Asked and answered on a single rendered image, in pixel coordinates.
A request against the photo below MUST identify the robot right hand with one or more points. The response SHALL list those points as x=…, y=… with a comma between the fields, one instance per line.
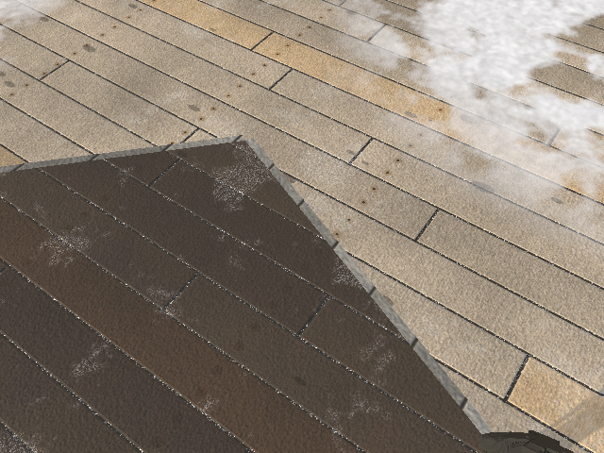
x=520, y=442

